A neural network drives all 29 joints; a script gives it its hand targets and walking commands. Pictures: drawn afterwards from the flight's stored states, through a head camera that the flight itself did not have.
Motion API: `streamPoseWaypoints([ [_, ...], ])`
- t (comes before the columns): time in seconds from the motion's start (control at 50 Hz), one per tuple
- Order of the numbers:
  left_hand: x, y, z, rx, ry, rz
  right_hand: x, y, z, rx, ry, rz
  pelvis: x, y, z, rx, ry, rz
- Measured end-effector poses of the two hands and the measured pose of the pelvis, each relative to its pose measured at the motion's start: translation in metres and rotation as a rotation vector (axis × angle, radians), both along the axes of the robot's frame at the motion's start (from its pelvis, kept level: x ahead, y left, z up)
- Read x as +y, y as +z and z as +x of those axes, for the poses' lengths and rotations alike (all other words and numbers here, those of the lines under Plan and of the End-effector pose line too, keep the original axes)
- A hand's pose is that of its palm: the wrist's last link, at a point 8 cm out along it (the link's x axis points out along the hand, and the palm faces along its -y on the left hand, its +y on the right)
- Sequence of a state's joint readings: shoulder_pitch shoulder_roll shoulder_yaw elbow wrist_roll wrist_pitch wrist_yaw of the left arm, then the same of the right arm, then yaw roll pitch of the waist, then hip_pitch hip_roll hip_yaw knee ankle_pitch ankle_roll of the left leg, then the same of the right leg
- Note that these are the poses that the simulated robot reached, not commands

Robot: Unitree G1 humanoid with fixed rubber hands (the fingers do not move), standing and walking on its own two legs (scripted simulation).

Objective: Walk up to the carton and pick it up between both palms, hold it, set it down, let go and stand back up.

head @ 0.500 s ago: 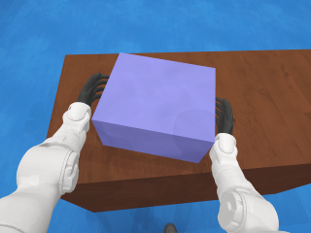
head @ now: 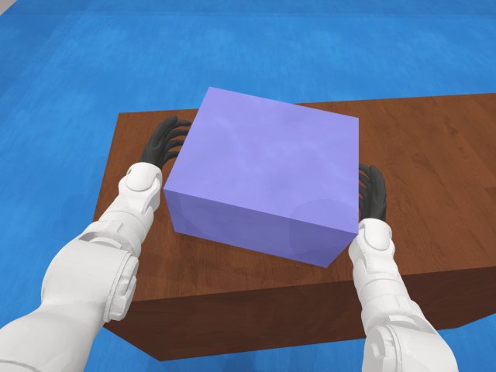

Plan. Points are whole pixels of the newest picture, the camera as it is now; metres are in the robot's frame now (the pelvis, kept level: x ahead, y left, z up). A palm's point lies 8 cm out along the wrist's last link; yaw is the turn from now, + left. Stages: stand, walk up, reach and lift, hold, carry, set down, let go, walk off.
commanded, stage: reach and lift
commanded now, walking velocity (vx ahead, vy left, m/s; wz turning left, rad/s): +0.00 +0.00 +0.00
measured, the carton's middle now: (266, 175) +0.44 -0.09 +0.03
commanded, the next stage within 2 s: none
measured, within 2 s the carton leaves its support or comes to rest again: neither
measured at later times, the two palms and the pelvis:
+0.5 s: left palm (132, 167) +0.41 +0.13 +0.11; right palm (370, 197) +0.34 -0.24 +0.08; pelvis +0.00 +0.00 +0.01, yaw +1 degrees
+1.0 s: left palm (122, 174) +0.38 +0.14 +0.14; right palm (381, 189) +0.33 -0.24 +0.11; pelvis -0.01 -0.02 +0.01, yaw +0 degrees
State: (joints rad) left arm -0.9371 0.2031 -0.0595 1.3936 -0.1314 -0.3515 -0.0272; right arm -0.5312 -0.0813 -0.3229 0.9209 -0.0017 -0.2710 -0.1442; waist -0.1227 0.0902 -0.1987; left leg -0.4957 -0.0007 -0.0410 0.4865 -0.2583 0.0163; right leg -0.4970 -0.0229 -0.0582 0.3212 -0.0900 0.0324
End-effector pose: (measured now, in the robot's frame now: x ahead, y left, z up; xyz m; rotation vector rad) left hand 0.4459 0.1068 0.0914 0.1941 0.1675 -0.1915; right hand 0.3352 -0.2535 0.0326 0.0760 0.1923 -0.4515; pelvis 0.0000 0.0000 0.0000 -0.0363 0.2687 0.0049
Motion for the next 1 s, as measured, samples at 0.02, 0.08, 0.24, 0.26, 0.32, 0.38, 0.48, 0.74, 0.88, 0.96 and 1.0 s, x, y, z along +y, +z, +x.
streamPoseWaypoints([
  [0.02, -0.001, 0.004, -0.001, -0.008, 0.005, -0.007, -0.001, 0.003, 0.000, -0.005, 0.001, 0.000, 0.000, 0.000, 0.000, -0.006, -0.001, 0.002],
  [0.08, -0.003, 0.014, -0.004, -0.026, 0.016, -0.025, -0.005, 0.013, 0.002, -0.023, 0.011, -0.007, -0.002, 0.002, 0.000, -0.031, -0.002, 0.007],
  [0.24, 0.001, 0.018, -0.015, -0.010, 0.060, -0.086, -0.005, 0.030, 0.004, -0.006, 0.055, -0.043, -0.006, 0.006, -0.003, -0.103, -0.011, 0.020],
  [0.26, 0.003, 0.017, -0.016, -0.008, 0.065, -0.091, -0.004, 0.031, 0.004, -0.004, 0.060, -0.047, -0.006, 0.006, -0.003, -0.107, -0.011, 0.021],
  [0.32, 0.010, 0.014, -0.021, -0.003, 0.077, -0.098, 0.002, 0.032, 0.004, 0.003, 0.071, -0.050, -0.006, 0.006, -0.004, -0.112, -0.006, 0.022],
  [0.38, 0.018, 0.013, -0.024, -0.004, 0.085, -0.096, 0.008, 0.035, 0.004, 0.005, 0.080, -0.044, -0.005, 0.007, -0.004, -0.111, 0.003, 0.020],
  [0.48, 0.027, 0.019, -0.030, -0.020, 0.095, -0.091, 0.015, 0.043, 0.004, -0.001, 0.093, -0.036, -0.003, 0.006, -0.003, -0.122, 0.013, 0.015],
  [0.74, 0.020, 0.046, -0.039, -0.005, 0.142, -0.136, 0.006, 0.073, 0.008, 0.022, 0.133, -0.058, -0.009, 0.010, -0.002, -0.226, -0.002, 0.018],
  [0.88, 0.019, 0.051, -0.051, -0.014, 0.160, -0.134, 0.004, 0.077, 0.003, 0.020, 0.154, -0.063, -0.017, 0.011, -0.003, -0.249, -0.004, 0.019],
  [0.96, 0.025, 0.049, -0.061, -0.001, 0.175, -0.144, 0.010, 0.076, -0.002, 0.033, 0.169, -0.060, -0.019, 0.011, -0.006, -0.264, 0.002, 0.023],
  [1.0, 0.030, 0.049, -0.067, -0.001, 0.184, -0.147, 0.014, 0.076, -0.004, 0.032, 0.177, -0.060, -0.019, 0.011, -0.008, -0.267, 0.005, 0.024],
])
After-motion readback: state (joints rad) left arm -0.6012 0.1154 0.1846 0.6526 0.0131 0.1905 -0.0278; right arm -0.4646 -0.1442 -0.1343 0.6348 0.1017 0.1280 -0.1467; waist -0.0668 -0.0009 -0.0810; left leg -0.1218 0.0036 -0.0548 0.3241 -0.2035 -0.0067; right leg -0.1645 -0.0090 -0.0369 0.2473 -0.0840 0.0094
